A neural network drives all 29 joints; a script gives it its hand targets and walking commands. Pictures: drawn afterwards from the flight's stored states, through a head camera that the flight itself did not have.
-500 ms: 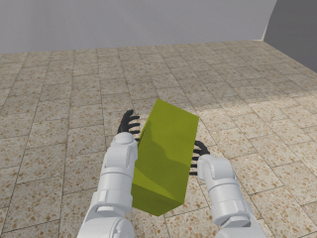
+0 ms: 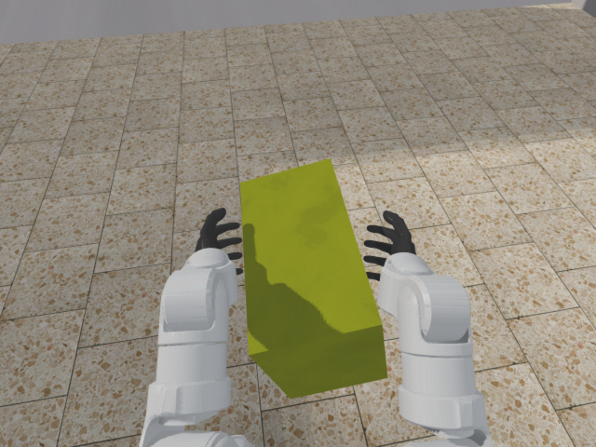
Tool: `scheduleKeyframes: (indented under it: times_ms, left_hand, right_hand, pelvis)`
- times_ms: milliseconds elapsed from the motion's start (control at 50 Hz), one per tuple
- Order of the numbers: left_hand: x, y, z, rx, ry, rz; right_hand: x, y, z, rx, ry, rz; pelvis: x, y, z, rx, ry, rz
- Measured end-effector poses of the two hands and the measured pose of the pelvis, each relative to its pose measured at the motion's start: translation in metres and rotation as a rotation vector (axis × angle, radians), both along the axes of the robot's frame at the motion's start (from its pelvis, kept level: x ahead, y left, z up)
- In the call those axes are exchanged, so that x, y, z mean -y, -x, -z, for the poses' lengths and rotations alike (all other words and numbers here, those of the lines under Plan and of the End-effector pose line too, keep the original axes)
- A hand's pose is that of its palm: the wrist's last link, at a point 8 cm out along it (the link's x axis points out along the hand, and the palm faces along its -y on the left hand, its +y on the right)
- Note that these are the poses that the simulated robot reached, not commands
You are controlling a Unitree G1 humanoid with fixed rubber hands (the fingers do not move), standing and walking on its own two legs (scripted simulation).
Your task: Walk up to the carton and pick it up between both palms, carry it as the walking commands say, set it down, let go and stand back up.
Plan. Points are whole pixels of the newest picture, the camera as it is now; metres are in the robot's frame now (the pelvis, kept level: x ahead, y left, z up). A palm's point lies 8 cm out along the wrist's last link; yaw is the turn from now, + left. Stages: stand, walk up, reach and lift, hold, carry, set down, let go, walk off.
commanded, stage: carry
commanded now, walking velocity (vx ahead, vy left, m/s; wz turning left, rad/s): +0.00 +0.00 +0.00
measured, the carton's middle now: (310, 276) +0.35 -0.03 -0.01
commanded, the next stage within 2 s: none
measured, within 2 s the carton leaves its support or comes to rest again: neither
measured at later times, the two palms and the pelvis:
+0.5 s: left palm (129, 322) +0.25 +0.17 +0.11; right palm (347, 310) +0.25 -0.06 +0.10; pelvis -0.06 +0.04 -0.01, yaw +3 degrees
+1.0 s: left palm (139, 321) +0.25 +0.16 +0.12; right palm (357, 315) +0.24 -0.07 +0.10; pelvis -0.06 +0.03 -0.01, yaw +2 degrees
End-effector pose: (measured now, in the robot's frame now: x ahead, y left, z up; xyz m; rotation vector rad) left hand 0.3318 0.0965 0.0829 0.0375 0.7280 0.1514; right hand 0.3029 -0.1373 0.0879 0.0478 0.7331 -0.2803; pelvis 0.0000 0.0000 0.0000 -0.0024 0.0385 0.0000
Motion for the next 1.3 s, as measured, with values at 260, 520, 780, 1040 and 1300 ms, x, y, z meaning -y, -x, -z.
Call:
scheduleKeyframes:
  times_ms: [260,520,780,1040,1300]
  left_hand:
    - [-0.082,0.06,-0.011,0.028,0.006,-0.176]
    - [-0.074,0.085,-0.027,0.064,0.013,-0.116]
    - [-0.064,0.091,-0.032,0.074,0.008,-0.114]
    - [-0.062,0.086,-0.032,0.078,0.007,-0.114]
    - [-0.065,0.085,-0.029,0.067,0.013,-0.115]
  right_hand:
    - [-0.082,0.018,-0.007,0.009,0.005,-0.196]
    - [-0.076,0.058,-0.011,-0.005,0.033,-0.148]
    - [-0.067,0.065,-0.01,-0.017,0.032,-0.152]
    - [-0.066,0.062,-0.009,-0.024,0.028,-0.153]
    - [-0.069,0.062,-0.008,-0.033,0.032,-0.152]
  pelvis:
    - [-0.027,0.032,0.003,-0.004,0.016,-0.039]
    - [-0.037,0.06,0.006,0.032,0.022,-0.045]
    - [-0.029,0.065,0.006,0.041,0.015,-0.043]
    - [-0.027,0.061,0.005,0.036,0.014,-0.042]
    - [-0.03,0.061,0.006,0.036,0.017,-0.042]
